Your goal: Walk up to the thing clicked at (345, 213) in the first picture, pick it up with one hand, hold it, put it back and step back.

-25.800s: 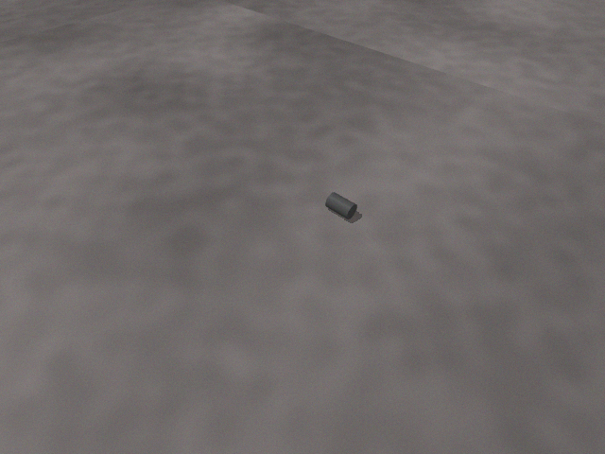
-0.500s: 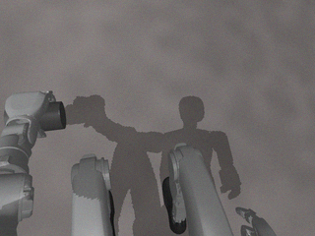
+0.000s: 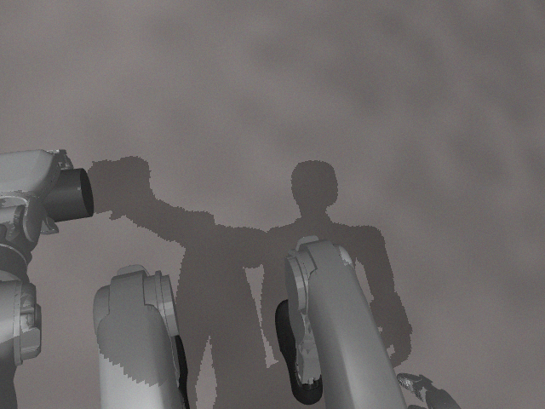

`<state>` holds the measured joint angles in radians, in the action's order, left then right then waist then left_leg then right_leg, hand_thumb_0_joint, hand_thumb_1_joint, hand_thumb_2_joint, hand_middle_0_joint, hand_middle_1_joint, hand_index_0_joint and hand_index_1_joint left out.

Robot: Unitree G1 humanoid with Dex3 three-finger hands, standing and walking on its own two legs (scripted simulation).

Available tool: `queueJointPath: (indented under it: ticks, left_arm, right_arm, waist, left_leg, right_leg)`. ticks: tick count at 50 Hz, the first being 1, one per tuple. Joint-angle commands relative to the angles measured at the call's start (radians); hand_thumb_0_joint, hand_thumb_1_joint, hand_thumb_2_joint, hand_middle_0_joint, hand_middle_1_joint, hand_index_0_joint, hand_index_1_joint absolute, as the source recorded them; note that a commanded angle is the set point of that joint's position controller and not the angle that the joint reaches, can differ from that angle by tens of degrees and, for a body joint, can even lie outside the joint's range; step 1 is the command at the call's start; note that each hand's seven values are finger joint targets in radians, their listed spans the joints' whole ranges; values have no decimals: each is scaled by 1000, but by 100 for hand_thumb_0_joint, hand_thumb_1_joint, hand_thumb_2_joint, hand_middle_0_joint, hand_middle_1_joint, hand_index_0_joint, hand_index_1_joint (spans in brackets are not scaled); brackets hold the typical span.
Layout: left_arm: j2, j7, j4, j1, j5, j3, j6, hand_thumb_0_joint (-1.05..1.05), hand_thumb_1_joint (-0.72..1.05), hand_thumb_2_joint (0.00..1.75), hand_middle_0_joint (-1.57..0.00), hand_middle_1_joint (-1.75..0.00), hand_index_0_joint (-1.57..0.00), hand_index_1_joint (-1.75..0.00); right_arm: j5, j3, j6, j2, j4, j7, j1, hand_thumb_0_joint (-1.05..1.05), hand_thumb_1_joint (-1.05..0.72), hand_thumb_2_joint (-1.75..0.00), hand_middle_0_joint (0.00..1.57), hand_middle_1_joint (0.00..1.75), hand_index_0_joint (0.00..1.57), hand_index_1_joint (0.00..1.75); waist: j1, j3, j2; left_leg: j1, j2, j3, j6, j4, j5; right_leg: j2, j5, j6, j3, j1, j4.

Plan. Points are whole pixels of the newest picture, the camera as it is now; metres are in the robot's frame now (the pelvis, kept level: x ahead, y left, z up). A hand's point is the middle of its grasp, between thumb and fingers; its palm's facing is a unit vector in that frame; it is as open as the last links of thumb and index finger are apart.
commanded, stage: lower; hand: left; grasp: from above
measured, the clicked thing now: (41, 198) +0.45 +0.30 -0.19
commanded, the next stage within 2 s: rest in 0.30 s
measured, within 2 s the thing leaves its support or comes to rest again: rests again in 1.30 s
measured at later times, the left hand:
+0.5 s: hand (57, 207) +0.44 +0.29 -0.23, palm faces -0.46 -0.07 -0.88, open 10.5 cm
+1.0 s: hand (66, 208) +0.45 +0.29 -0.27, palm faces -0.45 -0.10 -0.89, open 10.5 cm
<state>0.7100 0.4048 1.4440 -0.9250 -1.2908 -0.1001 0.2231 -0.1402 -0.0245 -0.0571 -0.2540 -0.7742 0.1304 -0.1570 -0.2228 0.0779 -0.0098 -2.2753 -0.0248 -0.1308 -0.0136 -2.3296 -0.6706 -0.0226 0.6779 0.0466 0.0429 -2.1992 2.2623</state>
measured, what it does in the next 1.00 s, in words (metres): lowers itself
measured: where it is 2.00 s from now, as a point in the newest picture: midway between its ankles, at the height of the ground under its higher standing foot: (239, 384)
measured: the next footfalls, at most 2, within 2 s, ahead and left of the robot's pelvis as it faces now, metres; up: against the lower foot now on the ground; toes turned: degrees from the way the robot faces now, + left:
none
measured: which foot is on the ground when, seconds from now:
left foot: down 0.00-1.00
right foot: down 0.00-1.00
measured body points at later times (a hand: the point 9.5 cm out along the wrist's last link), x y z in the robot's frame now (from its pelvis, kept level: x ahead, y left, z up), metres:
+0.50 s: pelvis +0.00 +0.00 -0.04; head +0.25 +0.07 +0.33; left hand +0.46 +0.29 -0.18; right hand +0.05 -0.28 -0.13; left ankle +0.08 +0.13 -0.32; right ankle +0.10 -0.13 -0.32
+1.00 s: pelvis +0.00 +0.00 -0.06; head +0.26 +0.09 +0.30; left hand +0.47 +0.29 -0.22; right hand +0.04 -0.28 -0.14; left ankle +0.08 +0.13 -0.32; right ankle +0.10 -0.13 -0.32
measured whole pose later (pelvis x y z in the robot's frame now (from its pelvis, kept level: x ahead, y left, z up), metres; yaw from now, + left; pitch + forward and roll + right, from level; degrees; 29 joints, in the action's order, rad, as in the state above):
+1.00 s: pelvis +0.00 +0.00 -0.06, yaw -5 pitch +29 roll -10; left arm 0.88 0.56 1.63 -0.94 -1.35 -0.20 0.28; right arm -0.26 -0.14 -0.13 -0.30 -0.76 0.20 -0.10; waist -0.30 -0.06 -0.09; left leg -2.38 -0.02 -0.23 -0.04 -2.55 -0.70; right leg -0.05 0.68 0.06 0.11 -2.28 2.42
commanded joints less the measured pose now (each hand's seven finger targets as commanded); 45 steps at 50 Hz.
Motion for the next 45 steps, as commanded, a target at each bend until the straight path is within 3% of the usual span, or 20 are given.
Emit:
queueJointPath:
  ticks: [1,5,10,12,16,19,20,21,25,26,27,30,31,32,34,35,40,41,43,45]
  left_arm:
    - [251,43,-126,-306,13,-29,0,0,64,80,-107,-57,-105,-59]
    - [254,48,-72,-318,14,-15,12,0,65,80,-108,-57,-106,-59]
    - [319,70,-122,-361,2,-46,45,0,69,78,-110,-59,-109,-60]
    - [287,78,-59,-303,1,-39,42,0,71,75,-109,-59,-109,-60]
    - [331,98,-72,-307,-18,-64,44,0,71,75,-110,-60,-109,-60]
    - [344,110,-92,-330,-16,-71,42,0,71,78,-110,-60,-109,-61]
    - [319,115,-48,-279,-13,-70,33,0,70,77,-110,-58,-109,-60]
    - [315,118,-60,-300,-13,-62,31,0,72,78,-110,-57,-109,-58]
    - [373,126,-82,-334,-21,-85,38,0,70,78,-109,-55,-108,-57]
    - [342,127,-12,-269,-18,-81,29,0,70,79,-110,-56,-108,-57]
    - [349,131,-49,-309,-14,-80,36,0,71,77,-109,-57,-108,-58]
    - [350,134,-13,-294,-18,-75,43,0,71,75,-108,-57,-108,-57]
    - [387,139,-31,-304,-24,-97,49,0,71,75,-108,-57,-108,-58]
    - [370,140,11,-275,-22,-89,48,0,72,76,-109,-57,-108,-57]
    - [397,152,-7,-273,-29,-112,52,0,75,78,-111,-58,-110,-59]
    - [361,152,25,-273,-34,-87,50,0,77,77,-111,-60,-111,-60]
    - [426,176,26,-267,-35,-127,58,0,79,80,-114,-60,-113,-61]
    - [409,178,23,-272,-43,-110,59,0,80,79,-114,-60,-114,-60]
    - [433,189,38,-284,-44,-125,60,0,80,80,-114,-59,-114,-60]
    - [416,196,48,-272,-37,-122,56,0,81,79,-114,-61,-114,-61]
  right_arm:
    - [2,73,-5,-253,14,-15,-193,0,-91,-90,20,30,20,30]
    - [-3,58,-9,-251,11,-10,-188,0,-91,-90,20,30,20,30]
    - [-20,47,-16,-261,1,-4,-193,0,-91,-90,20,30,20,30]
    - [-23,45,-16,-267,9,-2,-180,0,-91,-90,20,30,20,30]
    - [-36,40,-17,-271,8,3,-176,0,-91,-90,20,30,20,30]
    - [-43,37,-20,-281,5,7,-175,0,-91,-90,20,30,20,30]
    - [-42,36,-21,-281,11,7,-168,0,-91,-90,20,30,20,30]
    - [-44,34,-23,-279,8,10,-162,0,-90,-90,20,30,20,30]
    - [-53,27,-28,-287,0,17,-171,0,-90,-90,20,30,20,30]
    - [-55,18,-29,-285,-2,18,-169,0,-90,-90,20,30,20,30]
    - [-59,22,-31,-293,0,21,-167,0,-90,-90,20,30,20,30]
    - [-63,13,-37,-298,1,24,-165,0,-89,-90,20,30,20,30]
    - [-68,9,-39,-303,11,28,-161,0,-90,-90,20,30,20,30]
    - [-69,5,-38,-304,6,28,-160,0,-90,-90,20,30,20,30]
    - [-74,3,-41,-305,17,32,-152,0,-89,-90,20,30,20,30]
    - [-82,-2,-41,-310,4,36,-161,0,-89,-90,20,30,20,30]
    - [-94,-11,-55,-329,18,44,-140,0,-90,-90,20,30,20,30]
    - [-98,-16,-58,-320,13,49,-146,0,-90,-90,20,30,20,30]
    - [-104,-17,-63,-331,12,54,-142,0,-90,-90,20,30,20,30]
    - [-108,-24,-66,-333,18,55,-135,0,-90,-90,20,30,20,30]
  waist:
    - [6,648,285]
    - [-15,600,244]
    - [-15,635,269]
    - [-22,619,263]
    - [-17,633,323]
    - [-32,620,327]
    - [-21,609,326]
    - [-34,608,334]
    - [-42,602,321]
    - [-36,581,301]
    - [-53,574,306]
    - [-52,553,318]
    - [-52,572,325]
    - [-44,557,312]
    - [-45,582,316]
    - [-63,554,326]
    - [-61,545,325]
    - [-65,549,351]
    - [-76,532,339]
    - [-77,527,330]
  left_leg:
    - [547,23,86,32,242,127]
    - [481,24,95,41,193,127]
    - [479,22,95,39,155,153]
    - [477,22,93,37,148,155]
    - [492,21,91,34,139,166]
    - [485,19,85,33,119,158]
    - [485,21,86,32,126,157]
    - [486,19,82,31,123,150]
    - [454,17,79,35,89,170]
    - [445,20,81,36,87,171]
    - [428,17,81,35,72,165]
    - [433,19,71,33,77,151]
    - [437,18,65,32,76,160]
    - [415,19,68,34,68,151]
    - [430,18,65,34,66,176]
    - [436,20,63,29,61,176]
    - [422,15,60,29,33,184]
    - [427,14,60,29,39,186]
    - [409,11,54,28,28,170]
    - [412,13,52,29,29,172]
  right_leg:
    - [-14,-176,-82,99,259,-210]
    - [-21,-184,-78,99,263,-205]
    - [-26,-210,-73,107,287,-178]
    - [-26,-209,-72,112,273,-169]
    - [-29,-219,-72,120,274,-142]
    - [-30,-217,-74,126,249,-132]
    - [-28,-208,-73,128,246,-128]
    - [-32,-207,-73,133,237,-118]
    - [-36,-235,-73,133,247,-114]
    - [-35,-233,-69,133,254,-113]
    - [-37,-226,-72,139,243,-112]
    - [-39,-205,-73,150,227,-103]
    - [-42,-217,-73,154,238,-93]
    - [-41,-208,-73,153,241,-97]
    - [-44,-240,-68,155,267,-85]
    - [-43,-231,-71,165,235,-77]
    - [-49,-244,-73,169,247,-75]
    - [-50,-248,-69,166,260,-70]
    - [-53,-235,-73,172,245,-66]
    - [-53,-237,-70,181,247,-65]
